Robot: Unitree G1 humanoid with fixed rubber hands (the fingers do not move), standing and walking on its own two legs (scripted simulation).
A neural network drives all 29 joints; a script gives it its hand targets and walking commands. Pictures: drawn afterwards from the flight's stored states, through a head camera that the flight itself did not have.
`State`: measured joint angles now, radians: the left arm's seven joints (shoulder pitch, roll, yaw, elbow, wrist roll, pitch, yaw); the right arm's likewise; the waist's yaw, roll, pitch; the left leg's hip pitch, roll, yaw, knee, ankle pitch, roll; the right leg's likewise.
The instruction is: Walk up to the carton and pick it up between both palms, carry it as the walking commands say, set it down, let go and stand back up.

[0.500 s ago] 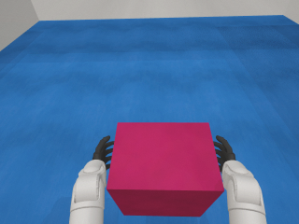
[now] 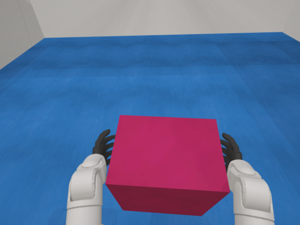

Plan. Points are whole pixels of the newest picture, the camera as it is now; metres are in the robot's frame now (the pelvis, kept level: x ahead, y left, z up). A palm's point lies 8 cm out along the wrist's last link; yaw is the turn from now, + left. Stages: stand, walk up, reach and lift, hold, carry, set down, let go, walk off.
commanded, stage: carry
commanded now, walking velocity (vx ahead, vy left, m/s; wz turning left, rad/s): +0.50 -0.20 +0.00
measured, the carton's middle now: (164, 170) +0.29 +0.00 +0.02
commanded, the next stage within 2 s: none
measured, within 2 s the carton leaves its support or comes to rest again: neither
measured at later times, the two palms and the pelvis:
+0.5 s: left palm (138, 111) +0.46 +0.09 +0.09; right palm (243, 114) +0.44 -0.24 +0.10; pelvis +0.23 -0.07 +0.01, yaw -1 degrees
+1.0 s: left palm (169, 71) +0.75 -0.03 +0.09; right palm (242, 67) +0.77 -0.36 +0.10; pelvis +0.53 -0.21 +0.00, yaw +2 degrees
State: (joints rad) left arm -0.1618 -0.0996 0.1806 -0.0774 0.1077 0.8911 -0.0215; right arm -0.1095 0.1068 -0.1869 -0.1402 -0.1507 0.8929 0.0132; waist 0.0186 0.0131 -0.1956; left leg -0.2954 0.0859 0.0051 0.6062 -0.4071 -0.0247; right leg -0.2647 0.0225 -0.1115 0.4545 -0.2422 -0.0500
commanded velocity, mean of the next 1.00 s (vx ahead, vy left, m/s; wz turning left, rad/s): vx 0.50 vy -0.20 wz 0.00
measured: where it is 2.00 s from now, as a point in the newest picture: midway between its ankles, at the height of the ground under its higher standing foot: (204, 137)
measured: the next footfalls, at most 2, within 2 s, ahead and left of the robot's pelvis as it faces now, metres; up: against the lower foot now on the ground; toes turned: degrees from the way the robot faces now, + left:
left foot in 0.28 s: +0.19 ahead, +0.07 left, +0.00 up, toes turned +11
right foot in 0.64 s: +0.49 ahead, -0.26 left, +0.00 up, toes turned -12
